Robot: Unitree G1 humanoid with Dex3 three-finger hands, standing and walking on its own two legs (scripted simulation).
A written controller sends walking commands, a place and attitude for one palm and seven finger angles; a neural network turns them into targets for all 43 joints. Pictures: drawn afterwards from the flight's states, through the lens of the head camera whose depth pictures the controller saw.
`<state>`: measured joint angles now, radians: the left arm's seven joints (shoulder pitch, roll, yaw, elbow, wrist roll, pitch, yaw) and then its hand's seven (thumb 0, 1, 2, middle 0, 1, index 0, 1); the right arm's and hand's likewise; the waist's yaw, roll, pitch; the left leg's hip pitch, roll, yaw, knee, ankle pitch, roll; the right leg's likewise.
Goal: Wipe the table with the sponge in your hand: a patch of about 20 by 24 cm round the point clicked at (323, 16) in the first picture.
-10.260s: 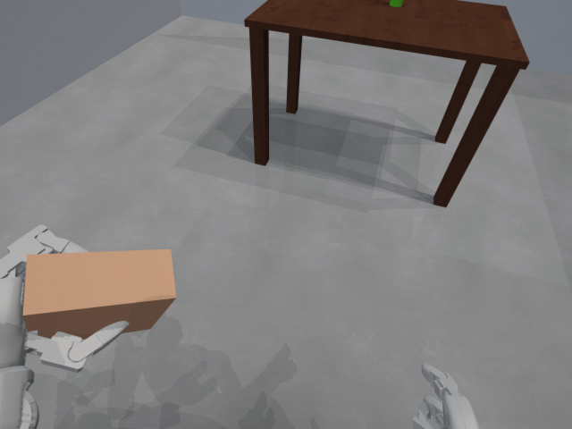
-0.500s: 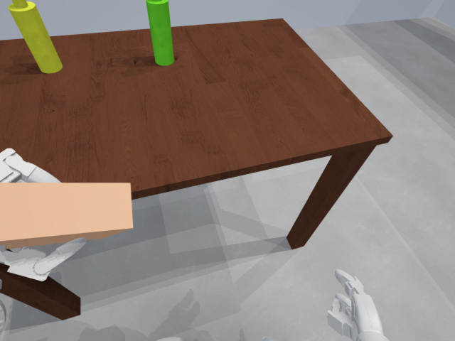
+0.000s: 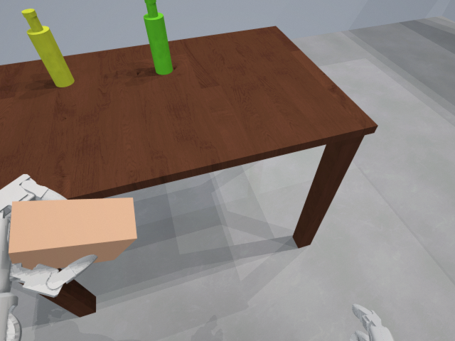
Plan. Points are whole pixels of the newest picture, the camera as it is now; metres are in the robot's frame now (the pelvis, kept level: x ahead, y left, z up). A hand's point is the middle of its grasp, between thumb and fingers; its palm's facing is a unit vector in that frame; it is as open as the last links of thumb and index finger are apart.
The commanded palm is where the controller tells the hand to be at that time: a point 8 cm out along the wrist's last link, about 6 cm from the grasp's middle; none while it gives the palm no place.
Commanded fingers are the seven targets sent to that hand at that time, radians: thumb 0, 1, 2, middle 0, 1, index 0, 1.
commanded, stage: come to a stop and stand still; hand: left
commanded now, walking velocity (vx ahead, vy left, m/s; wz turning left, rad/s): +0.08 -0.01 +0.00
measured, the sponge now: (91, 235) +0.23 +0.20 +0.14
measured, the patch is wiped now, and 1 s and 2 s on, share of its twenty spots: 0.00 0.00 0.00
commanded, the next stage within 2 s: look again from close up in 0.28 s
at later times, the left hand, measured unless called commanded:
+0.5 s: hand (3, 226) +0.22 +0.30 +0.17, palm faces +0.46 -0.79 -0.41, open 9.8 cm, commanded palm +0.14 +0.29 +0.17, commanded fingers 0.00 0.10 1.30 -1.20 -1.60 -1.20 -1.60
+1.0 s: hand (0, 235) +0.22 +0.31 +0.15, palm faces +0.39 -0.87 -0.31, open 9.8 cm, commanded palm +0.16 +0.34 +0.17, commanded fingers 0.00 0.10 1.30 -1.20 -1.60 -1.20 -1.60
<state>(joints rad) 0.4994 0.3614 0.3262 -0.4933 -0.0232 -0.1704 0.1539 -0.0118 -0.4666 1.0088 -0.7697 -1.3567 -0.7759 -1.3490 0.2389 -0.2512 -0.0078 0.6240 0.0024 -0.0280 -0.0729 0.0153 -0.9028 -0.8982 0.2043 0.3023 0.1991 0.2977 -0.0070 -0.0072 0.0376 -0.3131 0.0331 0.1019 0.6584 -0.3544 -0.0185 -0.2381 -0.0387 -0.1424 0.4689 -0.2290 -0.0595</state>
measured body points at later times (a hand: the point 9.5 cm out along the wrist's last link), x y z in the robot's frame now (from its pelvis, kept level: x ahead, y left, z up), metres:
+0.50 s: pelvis -0.03 +0.02 -0.01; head +0.00 +0.03 +0.44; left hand +0.19 +0.34 +0.19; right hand +0.14 -0.20 -0.10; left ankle -0.01 +0.12 -0.74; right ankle +0.02 -0.08 -0.74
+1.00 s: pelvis +0.00 +0.06 -0.01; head -0.01 +0.09 +0.44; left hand +0.19 +0.35 +0.17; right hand +0.17 -0.16 -0.07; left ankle -0.01 +0.12 -0.74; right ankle +0.02 -0.07 -0.74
